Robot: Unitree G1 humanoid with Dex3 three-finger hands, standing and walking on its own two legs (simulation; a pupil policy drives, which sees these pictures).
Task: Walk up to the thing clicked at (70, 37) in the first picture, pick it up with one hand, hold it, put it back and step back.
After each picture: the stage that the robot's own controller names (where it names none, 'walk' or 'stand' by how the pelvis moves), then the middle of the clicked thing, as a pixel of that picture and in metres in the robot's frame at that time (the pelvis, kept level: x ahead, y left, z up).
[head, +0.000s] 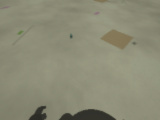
stand; (71, 36) +1.94 +0.48 -0.72
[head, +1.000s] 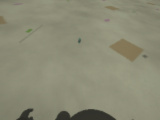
walk; (79, 40) +1.85 +0.17 -0.70
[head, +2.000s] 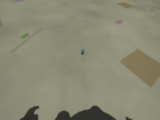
walk; (82, 52) +1.28 +0.05 -0.71
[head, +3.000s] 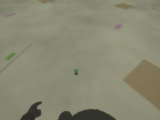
walk; (76, 72) +0.79 +0.17 -0.69
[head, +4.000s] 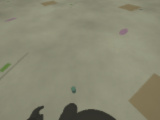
walk; (73, 89) +0.48 +0.20 -0.71
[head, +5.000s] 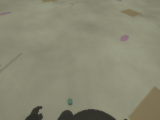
stand; (70, 102) +0.31 +0.15 -0.71
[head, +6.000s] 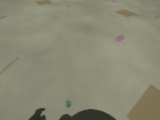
stand; (68, 103) +0.30 +0.17 -0.73
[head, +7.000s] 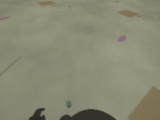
stand; (68, 104) +0.30 +0.18 -0.73
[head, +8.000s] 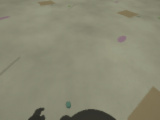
stand; (68, 105) +0.29 +0.18 -0.73
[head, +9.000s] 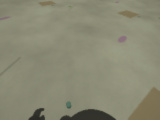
go down; (68, 105) +0.29 +0.17 -0.73
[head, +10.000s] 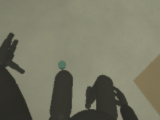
go down; (62, 65) +0.39 +0.18 -0.34
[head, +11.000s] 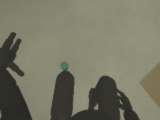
approach; (64, 66) +0.39 +0.18 -0.32
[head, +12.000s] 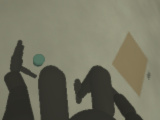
close in; (38, 60) +0.38 +0.22 -0.22
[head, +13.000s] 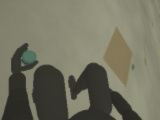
close; (28, 58) +0.38 +0.23 -0.22
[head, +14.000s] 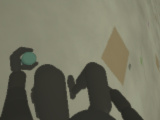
lift; (28, 59) +0.37 +0.22 -0.23
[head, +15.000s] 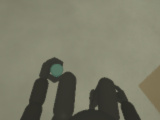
lift; (56, 71) +0.30 +0.21 -0.05
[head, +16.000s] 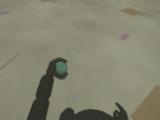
hold; (62, 71) +0.33 +0.17 +0.06
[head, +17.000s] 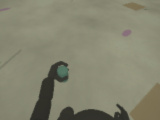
hold; (63, 74) +0.32 +0.17 +0.02
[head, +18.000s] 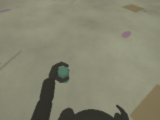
hold; (63, 75) +0.32 +0.16 +0.02
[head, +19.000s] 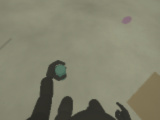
crouch; (61, 73) +0.34 +0.17 -0.04
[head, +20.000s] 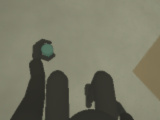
lower; (48, 52) +0.44 +0.22 -0.11
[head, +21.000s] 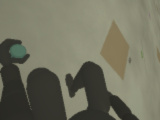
lower; (17, 53) +0.41 +0.25 -0.23
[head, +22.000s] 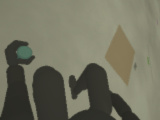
lower; (23, 54) +0.40 +0.26 -0.22
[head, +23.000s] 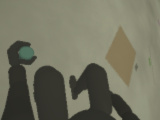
lower; (26, 54) +0.40 +0.25 -0.22
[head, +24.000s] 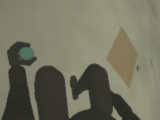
lower; (26, 55) +0.39 +0.26 -0.22
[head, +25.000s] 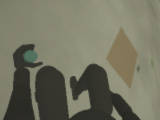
open; (29, 57) +0.39 +0.24 -0.23
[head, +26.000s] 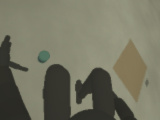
stand; (43, 57) +0.39 +0.23 -0.24
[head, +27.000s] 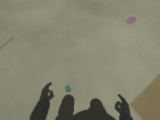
stand; (68, 88) +0.35 +0.17 -0.59
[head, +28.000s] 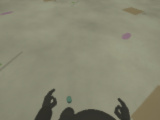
stand; (69, 99) +0.34 +0.17 -0.67
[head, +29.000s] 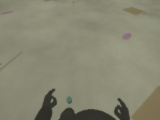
stand; (69, 100) +0.33 +0.16 -0.67
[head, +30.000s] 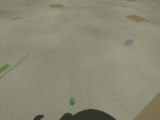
stand; (72, 101) +0.36 +0.15 -0.72
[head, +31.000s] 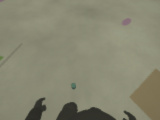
walk; (73, 86) +0.42 +0.14 -0.70
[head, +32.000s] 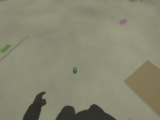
walk; (74, 70) +0.71 +0.15 -0.69
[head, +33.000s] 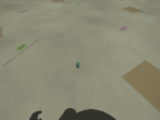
stand; (77, 65) +0.97 +0.20 -0.71
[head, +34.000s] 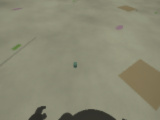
stand; (75, 65) +0.96 +0.19 -0.73
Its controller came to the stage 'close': yes
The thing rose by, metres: 0.72
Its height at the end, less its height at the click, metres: +0.00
